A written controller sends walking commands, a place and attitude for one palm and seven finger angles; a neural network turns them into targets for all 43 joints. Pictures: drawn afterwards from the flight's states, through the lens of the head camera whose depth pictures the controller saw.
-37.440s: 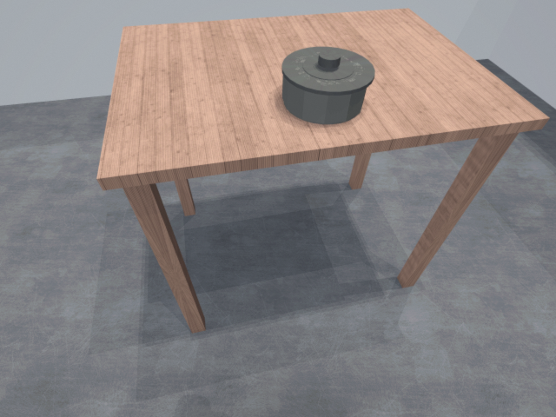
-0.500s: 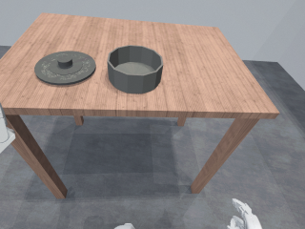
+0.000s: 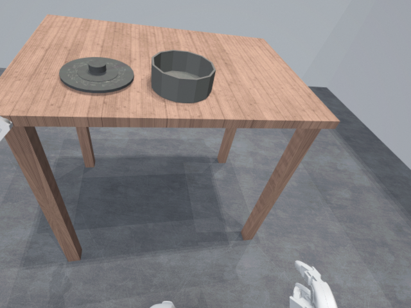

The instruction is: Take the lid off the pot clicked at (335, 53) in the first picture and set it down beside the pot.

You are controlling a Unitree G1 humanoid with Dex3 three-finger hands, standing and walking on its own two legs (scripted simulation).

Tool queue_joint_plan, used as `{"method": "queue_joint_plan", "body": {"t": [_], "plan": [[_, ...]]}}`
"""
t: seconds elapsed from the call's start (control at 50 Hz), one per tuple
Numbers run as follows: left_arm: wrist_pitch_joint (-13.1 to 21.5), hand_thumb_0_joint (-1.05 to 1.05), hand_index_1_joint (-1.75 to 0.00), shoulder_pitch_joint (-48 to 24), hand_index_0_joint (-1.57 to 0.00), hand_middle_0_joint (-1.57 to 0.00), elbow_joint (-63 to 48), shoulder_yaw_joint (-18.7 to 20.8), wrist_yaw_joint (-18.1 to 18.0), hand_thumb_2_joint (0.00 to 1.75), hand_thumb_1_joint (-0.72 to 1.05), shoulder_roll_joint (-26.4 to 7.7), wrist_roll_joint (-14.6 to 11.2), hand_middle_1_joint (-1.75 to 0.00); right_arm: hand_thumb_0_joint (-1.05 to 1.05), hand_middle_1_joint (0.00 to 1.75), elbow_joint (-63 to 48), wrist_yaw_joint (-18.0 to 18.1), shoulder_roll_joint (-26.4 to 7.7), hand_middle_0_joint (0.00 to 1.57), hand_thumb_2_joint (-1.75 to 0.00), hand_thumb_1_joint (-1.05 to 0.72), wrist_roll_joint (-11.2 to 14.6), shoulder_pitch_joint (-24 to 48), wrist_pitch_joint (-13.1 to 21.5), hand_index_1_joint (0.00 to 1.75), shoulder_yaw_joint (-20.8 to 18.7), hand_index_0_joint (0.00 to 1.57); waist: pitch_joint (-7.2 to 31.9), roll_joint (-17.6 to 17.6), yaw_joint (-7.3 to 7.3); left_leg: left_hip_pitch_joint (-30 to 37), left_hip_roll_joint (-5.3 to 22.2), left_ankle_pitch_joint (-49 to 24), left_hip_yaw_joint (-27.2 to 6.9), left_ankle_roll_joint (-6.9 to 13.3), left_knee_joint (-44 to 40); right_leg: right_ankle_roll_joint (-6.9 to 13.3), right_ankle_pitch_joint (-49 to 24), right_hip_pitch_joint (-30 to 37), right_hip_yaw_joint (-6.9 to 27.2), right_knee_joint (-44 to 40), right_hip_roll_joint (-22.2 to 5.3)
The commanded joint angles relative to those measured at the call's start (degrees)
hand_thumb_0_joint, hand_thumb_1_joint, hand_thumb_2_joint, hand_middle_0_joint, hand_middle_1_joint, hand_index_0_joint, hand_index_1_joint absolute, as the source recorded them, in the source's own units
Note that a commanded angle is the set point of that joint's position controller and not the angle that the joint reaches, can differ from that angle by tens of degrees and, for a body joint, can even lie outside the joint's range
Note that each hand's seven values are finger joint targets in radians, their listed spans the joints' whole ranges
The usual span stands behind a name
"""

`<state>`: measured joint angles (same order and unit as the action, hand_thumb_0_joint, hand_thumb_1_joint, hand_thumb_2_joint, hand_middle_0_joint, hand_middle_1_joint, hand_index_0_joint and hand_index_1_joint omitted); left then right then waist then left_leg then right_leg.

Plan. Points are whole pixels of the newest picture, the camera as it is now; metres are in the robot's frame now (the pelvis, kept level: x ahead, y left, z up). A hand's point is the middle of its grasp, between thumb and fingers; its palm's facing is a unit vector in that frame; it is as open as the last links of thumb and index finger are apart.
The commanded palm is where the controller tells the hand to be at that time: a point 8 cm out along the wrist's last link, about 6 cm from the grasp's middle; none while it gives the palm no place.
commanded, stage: stop stepping back and stand still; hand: left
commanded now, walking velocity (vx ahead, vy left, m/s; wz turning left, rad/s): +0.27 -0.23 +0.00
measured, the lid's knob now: (97, 66) +0.69 +0.33 +0.12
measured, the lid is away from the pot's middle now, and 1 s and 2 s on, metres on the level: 0.24 0.24 0.24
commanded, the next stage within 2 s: let the arm hang, fingers relaxed in 1.66 s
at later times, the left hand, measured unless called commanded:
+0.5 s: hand out of the picture +0.10 +0.36 +0.32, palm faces +0.36 -0.93 +0.02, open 7.4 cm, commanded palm -0.01 +0.39 +0.31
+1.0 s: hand out of the picture +0.00 +0.22 -0.14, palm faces -0.04 -1.00 +0.02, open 7.3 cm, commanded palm none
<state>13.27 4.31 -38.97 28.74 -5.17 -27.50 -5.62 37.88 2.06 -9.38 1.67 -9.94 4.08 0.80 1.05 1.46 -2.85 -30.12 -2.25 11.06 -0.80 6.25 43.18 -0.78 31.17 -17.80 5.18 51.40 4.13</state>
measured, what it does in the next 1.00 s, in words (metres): steps to the left: right foot, then left foot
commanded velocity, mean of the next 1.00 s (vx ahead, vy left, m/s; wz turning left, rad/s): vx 0.11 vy -0.13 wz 0.00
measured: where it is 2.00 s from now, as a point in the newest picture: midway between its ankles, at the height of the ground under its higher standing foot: outside the picture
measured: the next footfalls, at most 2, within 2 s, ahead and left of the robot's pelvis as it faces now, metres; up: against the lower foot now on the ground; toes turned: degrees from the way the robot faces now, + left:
right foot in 0.22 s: -0.07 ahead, -0.09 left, +0.00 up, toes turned -11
left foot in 0.34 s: -0.11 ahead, +0.19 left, +0.00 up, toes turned -2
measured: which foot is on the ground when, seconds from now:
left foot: down 0.00-0.14, up 0.16-0.32, down 0.34-1.00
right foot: up 0.00-0.20, down 0.22-0.34, up 0.36-1.00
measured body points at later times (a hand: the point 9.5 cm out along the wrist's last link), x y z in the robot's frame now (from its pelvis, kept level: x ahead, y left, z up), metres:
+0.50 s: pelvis -0.15 +0.12 +0.02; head -0.14 +0.20 +0.46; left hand +0.07 +0.41 +0.32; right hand +0.00 -0.07 -0.04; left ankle -0.15 +0.20 -0.71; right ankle -0.14 -0.04 -0.57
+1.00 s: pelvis -0.09 +0.09 +0.03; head -0.07 +0.13 +0.48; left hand +0.00 +0.27 -0.13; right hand -0.12 -0.17 -0.08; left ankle -0.15 +0.20 -0.71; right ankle -0.02 -0.05 -0.63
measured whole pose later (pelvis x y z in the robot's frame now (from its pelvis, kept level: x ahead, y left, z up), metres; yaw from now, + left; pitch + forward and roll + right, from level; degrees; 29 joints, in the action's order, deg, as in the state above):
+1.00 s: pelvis -0.09 +0.09 +0.03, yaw +3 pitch +3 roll +0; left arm -6.2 12.2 48.6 0.4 3.3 -6.3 0.6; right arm 47.7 1.9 -11.8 -1.5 -26.9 0.8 -0.4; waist 0.7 4.8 -6.0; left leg -10.9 -3.5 18.2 -4.3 2.4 26.5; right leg -2.8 14.7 -39.2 1.5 61.1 -2.8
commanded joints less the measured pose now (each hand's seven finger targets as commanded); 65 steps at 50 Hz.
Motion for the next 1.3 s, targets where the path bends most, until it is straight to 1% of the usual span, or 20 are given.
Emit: {"method": "queue_joint_plan", "body": {"t": [0.0, 0.1, 0.14, 0.18, 0.22, 0.26, 0.3, 0.32, 0.34, 0.38, 0.42, 0.5, 0.62, 0.64, 0.76, 0.86, 1.0, 1.08, 1.16, 1.28], "plan": [[-0.84, 0.00, -0.30, -6.85, -0.20, -0.20, -11.78, 8.97, -1.84, 0.90, 0.90, -13.72, -0.58, -0.30, 0.00, 0.30, -12.39, -1.07, -8.18, 0.20, -0.90, -0.90, -0.56, 7.07, 4.80, 0.30, -3.64, 0.20, 2.92, -19.28, 3.58, 2.45, 14.46, 43.04, -27.37, -17.56, -45.23, 2.04, -2.15, -3.80, -3.04, 15.55, 5.51], [0.62, 0.00, -0.30, 26.37, -0.20, -0.20, -30.92, 11.06, -0.72, 0.90, 0.90, -14.48, 0.36, -0.30, 0.00, 0.30, -15.54, -3.62, -6.02, 0.20, -0.90, -0.90, -1.03, 4.70, 3.13, 0.30, -4.89, 0.20, 22.79, -11.28, 7.85, 2.81, 1.12, 10.40, 7.30, -16.30, -16.66, 5.83, -0.37, 23.86, -12.78, -12.60, 2.05], [1.73, 0.00, -0.30, 30.96, -0.20, -0.20, -31.16, 10.96, -0.63, 0.90, 0.90, -13.73, 1.52, -0.30, 0.00, 0.30, -9.84, -4.03, -5.60, 0.20, -0.90, -0.90, 1.44, 0.40, 1.29, 0.30, -4.62, 0.20, 20.52, 20.96, 2.70, 7.72, -0.11, 20.21, -2.10, -9.89, 40.83, 12.33, -19.04, -2.70, -3.50, -23.87, -14.79], [1.41, 0.00, -0.30, 10.79, -0.20, -0.20, -35.26, 17.04, 0.78, 0.90, 0.90, -22.21, 0.84, -0.30, 0.00, 0.30, -13.28, -3.76, -6.16, 0.20, -0.90, -0.90, 1.69, 3.15, 1.29, 0.30, -3.40, 0.20, 10.26, 7.67, 0.16, -5.04, 3.32, 18.93, -9.42, -5.35, 66.07, 14.45, -13.39, -14.87, 1.90, -26.14, -24.06], [-0.84, 0.00, -0.30, -6.79, -0.20, -0.20, 16.16, 12.59, -0.72, 0.90, 0.90, -20.15, 1.14, -0.30, 0.00, 0.30, -12.20, -2.86, -5.21, 0.20, -0.90, -0.90, -2.75, 3.45, 0.04, 0.30, -0.42, 0.20, -2.10, -0.52, -2.60, -10.08, 8.35, 11.89, 0.11, -5.57, 42.43, 8.48, 5.11, -15.62, 3.52, -35.84, -22.81], [0.37, 0.00, -0.30, -32.87, -0.20, -0.20, 26.75, 2.69, -1.66, 0.90, 0.90, -16.90, 4.72, -0.30, 0.00, 0.30, -11.11, -1.01, -10.63, 0.20, -0.90, -0.90, -0.70, 10.05, -0.84, 0.30, -4.98, 0.20, -12.12, 7.67, 0.32, 7.68, 13.06, 19.55, -7.86, -5.36, 22.06, 13.70, 19.71, -32.78, 17.47, -36.38, -25.37], [-0.54, 0.00, -0.30, -36.45, -0.20, -0.20, 10.61, -3.38, -0.94, 0.90, 0.90, -13.72, 5.41, -0.30, 0.00, 0.30, -9.73, 1.03, -11.46, 0.20, -0.90, -0.90, 0.02, 6.91, 1.17, 0.30, -2.78, 0.20, -17.53, -21.70, -0.11, 18.73, 9.14, 29.45, -7.55, -3.70, -14.06, 8.60, 10.06, -36.36, -1.75, -9.08, -11.32], [-0.10, 0.00, -0.30, -40.86, -0.20, -0.20, 9.00, -6.83, 0.22, 0.90, 0.90, -10.65, 4.76, -0.30, 0.00, 0.30, -11.33, -0.20, -11.66, 0.20, -0.90, -0.90, -0.42, 7.24, 2.18, 0.30, -1.88, 0.20, -19.81, -49.77, -0.02, 11.50, 16.14, 35.68, -23.39, -6.12, -33.86, 4.96, 9.94, -35.16, -11.24, 11.63, -0.53], [1.88, 0.00, -0.30, -49.92, -0.20, -0.20, 0.77, -8.98, 1.58, 0.90, 0.90, -10.18, 3.43, -0.30, 0.00, 0.30, -11.50, -1.77, -9.20, 0.20, -0.90, -0.90, -1.31, 4.38, 3.89, 0.30, -1.48, 0.20, -21.80, -48.18, -2.19, 5.95, 22.19, 32.29, -35.00, -7.70, -38.29, 4.07, 5.74, -35.83, -4.84, 22.09, -0.28], [1.45, 0.00, -0.30, -31.69, -0.20, -0.20, -1.29, -9.09, 3.76, 0.90, 0.90, -6.77, 2.29, -0.30, 0.00, 0.30, -12.34, -3.11, -8.04, 0.20, -0.90, -0.90, -1.03, 0.96, 3.01, 0.30, -4.92, 0.20, -5.25, -21.47, 0.43, 15.06, 19.56, -10.46, -26.69, -2.73, -27.16, 1.69, 0.77, -29.11, -2.60, 32.89, -0.51], [-0.09, 0.00, -0.30, -20.55, -0.20, -0.20, -16.54, -9.40, 5.02, 0.90, 0.90, -3.61, -0.66, -0.30, 0.00, 0.30, -17.01, -6.04, -6.85, 0.20, -0.90, -0.90, -0.49, 6.69, 3.21, 0.30, -5.20, 0.20, -4.53, -16.44, 1.75, 12.35, 20.16, 11.45, -33.22, -8.03, -30.69, 0.95, -4.97, -29.29, -0.56, 36.43, -1.20], [0.56, 0.00, -0.30, 10.74, -0.20, -0.20, -31.97, 6.62, 0.68, 0.90, 0.90, -14.50, 0.02, -0.30, 0.00, 0.30, -16.78, -7.06, -7.57, 0.20, -0.90, -0.90, 0.12, 2.96, 1.70, 0.30, -5.81, 0.20, 6.68, -12.49, 1.88, 25.50, 13.70, 4.83, -13.71, -8.54, -26.95, 1.02, -13.98, -23.99, -6.82, 17.87, -1.80], [3.40, 0.00, -0.30, 16.10, -0.20, -0.20, -9.82, 13.92, -2.63, 0.90, 0.90, -14.98, 0.18, -0.30, 0.00, 0.30, -10.84, -1.26, -2.86, 0.20, -0.90, -0.90, -1.14, 0.78, -0.33, 0.30, -3.67, 0.20, 8.97, -19.32, 0.63, 39.58, 16.82, -10.66, -11.14, -10.17, -30.44, 1.58, -14.05, -26.98, -8.76, 1.13, -0.04], [-3.46, 0.00, -0.30, 14.23, -0.20, -0.20, 50.24, -25.11, 3.25, 0.90, 0.90, 15.90, 1.99, -0.30, 0.00, 0.30, -7.28, -1.90, -9.99, 0.20, -0.90, -0.90, 0.10, -6.50, 6.91, 0.30, -6.76, 0.20, -0.02, -23.55, -9.84, 36.42, 15.33, -29.83, -13.16, -9.19, -19.36, 0.30, -9.81, -33.32, -7.94, 10.19, -3.46], [-15.64, 0.00, -0.30, 1.35, -0.20, -0.20, 49.01, -24.85, 5.38, 0.90, 0.90, 14.11, 8.42, -0.30, 0.00, 0.30, -1.48, -0.70, -12.32, 0.20, -0.90, -0.90, -3.54, -20.25, -2.28, 0.30, -5.54, 0.20, 4.55, 7.14, -5.93, 40.88, 18.28, -33.19, -20.59, -0.07, -18.09, -1.74, -8.64, -43.50, -2.77, 33.05, -3.79], [-16.22, 0.00, -0.30, -1.03, -0.20, -0.20, 69.19, -24.65, 6.81, 0.90, 0.90, 10.00, 7.20, -0.30, 0.00, 0.30, 1.09, 0.06, -9.90, 0.20, -0.90, -0.90, -3.24, -13.28, -0.92, 0.30, -3.27, 0.20, -3.43, -12.40, -0.46, 15.53, 15.81, 1.06, -19.14, 3.59, -29.74, -2.71, -21.19, -32.17, 2.81, 30.01, -8.27], [-13.72, 0.00, -0.30, 6.50, -0.20, -0.20, 88.81, -27.14, 7.16, 0.90, 0.90, 12.17, 6.13, -0.30, 0.00, 0.30, 8.53, 0.52, -10.54, 0.20, -0.90, -0.90, -3.31, -16.43, -2.03, 0.30, -3.51, 0.20, -1.63, -12.90, 1.59, 7.46, 10.37, -4.82, -8.55, 0.05, -19.71, -0.82, -20.83, 5.51, -7.06, -16.36, -3.81], [-10.99, 0.00, -0.30, 13.66, -0.20, -0.20, 94.43, -25.45, 4.58, 0.90, 0.90, 5.60, 6.54, -0.30, 0.00, 0.30, 10.96, 0.11, -4.04, 0.20, -0.90, -0.90, -2.01, -23.97, -2.90, 0.30, -3.56, 0.20, 6.91, 4.83, 1.27, 2.22, 0.30, 22.47, -0.04, -5.43, 5.36, 11.26, -20.72, 15.77, 24.22, -32.51, -23.99], [-11.80, 0.00, -0.30, 6.52, -0.20, -0.20, 97.11, -25.51, 2.76, 0.90, 0.90, 9.98, 6.58, -0.30, 0.00, 0.30, 12.88, 0.33, -4.25, 0.20, -0.90, -0.90, -2.22, -21.62, -3.49, 0.30, -4.04, 0.20, 5.30, 12.84, -0.37, 3.29, 4.88, 22.25, -3.21, -4.84, 11.49, 13.30, -40.93, 10.83, 15.43, -29.70, -19.21], [-13.21, 0.00, -0.30, 8.55, -0.20, -0.20, 101.54, -26.60, 3.38, 0.90, 0.90, 14.43, 4.84, -0.30, 0.00, 0.30, 16.99, 0.65, -3.84, 0.20, -0.90, -0.90, -2.71, -19.65, -3.44, 0.30, -3.68, 0.20, -0.91, -8.53, 1.26, 18.50, 11.59, -16.92, -9.84, -1.79, -19.77, 1.96, -28.39, 1.21, -1.20, -19.81, -6.31]]}}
